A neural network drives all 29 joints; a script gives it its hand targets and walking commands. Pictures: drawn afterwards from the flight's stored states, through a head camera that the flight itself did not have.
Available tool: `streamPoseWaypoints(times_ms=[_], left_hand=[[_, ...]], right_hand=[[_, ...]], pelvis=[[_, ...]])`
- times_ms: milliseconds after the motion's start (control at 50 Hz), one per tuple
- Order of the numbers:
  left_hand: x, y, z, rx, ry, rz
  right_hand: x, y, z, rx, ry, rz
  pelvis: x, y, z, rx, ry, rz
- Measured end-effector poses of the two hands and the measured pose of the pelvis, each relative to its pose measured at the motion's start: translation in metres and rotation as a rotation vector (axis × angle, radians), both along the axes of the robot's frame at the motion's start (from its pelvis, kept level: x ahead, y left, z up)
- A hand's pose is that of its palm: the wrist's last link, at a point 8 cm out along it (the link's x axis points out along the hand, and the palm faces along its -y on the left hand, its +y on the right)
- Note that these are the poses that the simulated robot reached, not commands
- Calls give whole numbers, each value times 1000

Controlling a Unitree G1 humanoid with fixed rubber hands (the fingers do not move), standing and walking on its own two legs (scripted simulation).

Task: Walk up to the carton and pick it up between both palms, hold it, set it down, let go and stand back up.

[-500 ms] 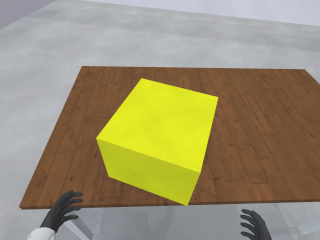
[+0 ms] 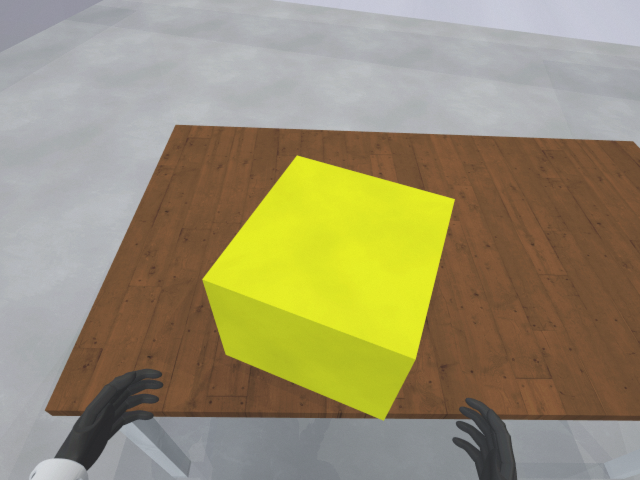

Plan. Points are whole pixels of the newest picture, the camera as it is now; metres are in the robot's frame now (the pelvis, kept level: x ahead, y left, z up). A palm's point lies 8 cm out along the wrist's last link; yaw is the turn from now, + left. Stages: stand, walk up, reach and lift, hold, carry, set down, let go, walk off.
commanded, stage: reach and lift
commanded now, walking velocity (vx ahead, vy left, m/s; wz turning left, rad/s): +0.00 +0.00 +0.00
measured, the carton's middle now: (337, 278) +0.44 +0.02 -0.03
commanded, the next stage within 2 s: none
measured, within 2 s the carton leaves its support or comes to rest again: neither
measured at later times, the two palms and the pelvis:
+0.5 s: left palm (109, 371) +0.24 +0.28 +0.02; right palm (493, 457) +0.19 -0.17 +0.00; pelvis +0.01 +0.00 +0.00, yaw +0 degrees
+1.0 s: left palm (124, 302) +0.31 +0.28 +0.07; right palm (502, 386) +0.26 -0.18 +0.03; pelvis +0.02 +0.00 +0.00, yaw +0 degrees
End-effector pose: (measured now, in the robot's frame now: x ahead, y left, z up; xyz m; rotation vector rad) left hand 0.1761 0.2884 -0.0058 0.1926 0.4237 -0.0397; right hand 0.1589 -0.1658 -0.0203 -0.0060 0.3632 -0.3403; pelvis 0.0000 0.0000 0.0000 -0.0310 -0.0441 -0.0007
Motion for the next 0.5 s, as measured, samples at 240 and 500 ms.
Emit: streamPoseWaypoints(times_ms=[240, 500], left_hand=[[29, 1, 18, -21, -73, -5], [68, -5, 31, -28, -90, -9]], right_hand=[[9, 4, 9, 9, -3, -14], [28, 0, 15, 22, 4, -25]], pelvis=[[2, 0, 0, 0, 3, 0], [15, -2, 0, 2, 20, -1]])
